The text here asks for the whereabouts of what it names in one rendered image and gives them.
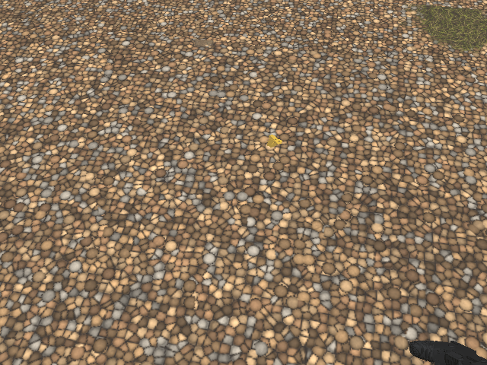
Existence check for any robot right hand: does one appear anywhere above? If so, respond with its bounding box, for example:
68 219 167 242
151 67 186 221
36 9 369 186
409 341 487 365

